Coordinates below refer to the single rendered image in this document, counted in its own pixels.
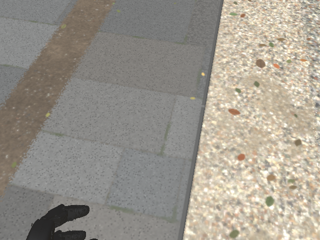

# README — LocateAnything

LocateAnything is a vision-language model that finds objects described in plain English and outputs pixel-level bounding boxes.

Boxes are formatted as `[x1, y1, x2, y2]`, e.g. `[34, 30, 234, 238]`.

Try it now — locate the left robot hand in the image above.
[26, 204, 98, 240]

